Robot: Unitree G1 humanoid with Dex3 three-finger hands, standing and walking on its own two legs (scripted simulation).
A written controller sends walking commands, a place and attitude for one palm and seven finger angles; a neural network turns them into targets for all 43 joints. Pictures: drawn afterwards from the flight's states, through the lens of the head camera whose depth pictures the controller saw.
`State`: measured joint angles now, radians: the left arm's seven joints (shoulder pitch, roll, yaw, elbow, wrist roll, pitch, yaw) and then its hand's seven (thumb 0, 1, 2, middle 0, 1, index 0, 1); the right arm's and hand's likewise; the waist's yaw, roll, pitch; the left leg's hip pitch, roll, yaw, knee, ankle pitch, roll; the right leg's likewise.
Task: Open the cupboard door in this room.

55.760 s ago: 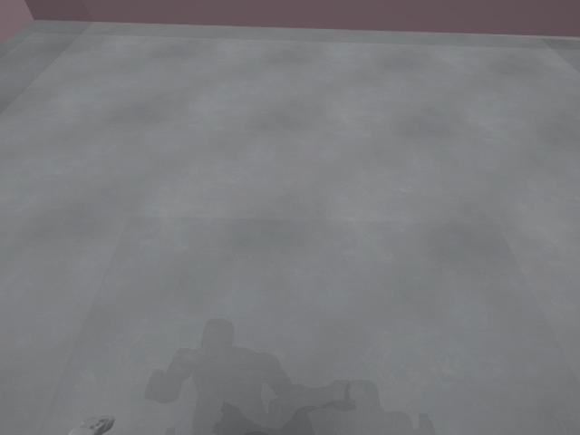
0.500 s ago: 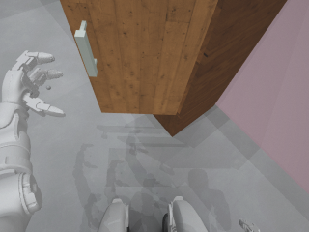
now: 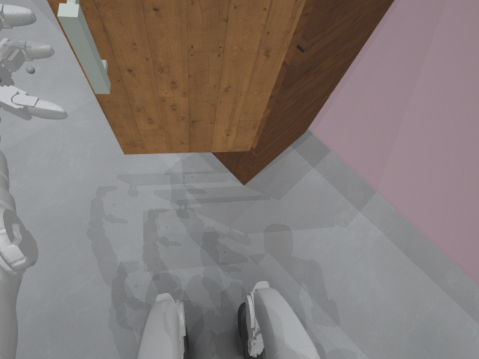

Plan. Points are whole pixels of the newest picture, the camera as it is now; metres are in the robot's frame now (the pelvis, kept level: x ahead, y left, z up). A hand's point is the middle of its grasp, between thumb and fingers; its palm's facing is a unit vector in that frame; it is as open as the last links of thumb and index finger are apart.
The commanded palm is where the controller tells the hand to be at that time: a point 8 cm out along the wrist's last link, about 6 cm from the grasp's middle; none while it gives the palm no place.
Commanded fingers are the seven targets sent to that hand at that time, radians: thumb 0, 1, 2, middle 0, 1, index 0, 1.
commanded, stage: move the hooked fingers beside the handle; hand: left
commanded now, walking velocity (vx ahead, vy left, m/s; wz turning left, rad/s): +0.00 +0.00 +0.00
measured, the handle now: (89, 44) +0.59 +0.19 +0.06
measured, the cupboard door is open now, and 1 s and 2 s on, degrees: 52 52 52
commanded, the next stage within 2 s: slide the fingers in behind the handle in 0.88 s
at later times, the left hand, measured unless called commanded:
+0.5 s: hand (29, 63) +0.55 +0.26 +0.07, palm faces +0.00 -1.00 -0.02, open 14.0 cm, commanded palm +0.53 +0.28 +0.07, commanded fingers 0.00 -0.50 0.30 -0.30 -1.20 -0.30 -1.20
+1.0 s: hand (33, 66) +0.54 +0.25 +0.07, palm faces +0.00 -1.00 -0.02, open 14.0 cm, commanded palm +0.53 +0.28 +0.07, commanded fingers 0.00 -0.50 0.30 -0.30 -1.20 -0.30 -1.20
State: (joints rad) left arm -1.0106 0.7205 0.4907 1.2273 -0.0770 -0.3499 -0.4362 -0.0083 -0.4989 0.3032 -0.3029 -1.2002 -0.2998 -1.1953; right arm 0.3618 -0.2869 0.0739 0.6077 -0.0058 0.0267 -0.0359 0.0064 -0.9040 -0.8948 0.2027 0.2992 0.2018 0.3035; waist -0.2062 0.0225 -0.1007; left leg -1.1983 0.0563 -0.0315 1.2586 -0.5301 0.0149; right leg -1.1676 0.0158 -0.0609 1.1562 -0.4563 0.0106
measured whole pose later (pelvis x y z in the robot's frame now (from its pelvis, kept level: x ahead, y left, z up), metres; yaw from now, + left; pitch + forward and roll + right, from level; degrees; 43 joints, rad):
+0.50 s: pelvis +0.02 +0.01 +0.01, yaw -1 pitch +28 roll -6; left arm -0.95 0.69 0.50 1.14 -0.08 -0.33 -0.41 -0.01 -0.50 0.30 -0.30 -1.20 -0.30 -1.20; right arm 0.39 -0.26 0.07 0.60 -0.02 0.08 0.00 0.00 -0.90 -0.89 0.20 0.30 0.20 0.30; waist -0.20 0.03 -0.10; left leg -1.17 0.06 -0.03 1.22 -0.54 0.02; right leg -1.13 0.02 -0.06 1.10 -0.46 0.02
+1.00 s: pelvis +0.01 +0.00 +0.00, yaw +0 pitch +27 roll -5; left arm -0.99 0.71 0.49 1.20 -0.08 -0.36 -0.41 -0.01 -0.50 0.30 -0.30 -1.20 -0.30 -1.20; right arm 0.35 -0.27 0.08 0.59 -0.01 0.08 -0.02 0.00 -0.90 -0.89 0.20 0.30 0.20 0.30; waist -0.20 0.03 -0.10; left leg -1.19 0.06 -0.04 1.25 -0.55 0.01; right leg -1.15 0.02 -0.06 1.14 -0.47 0.01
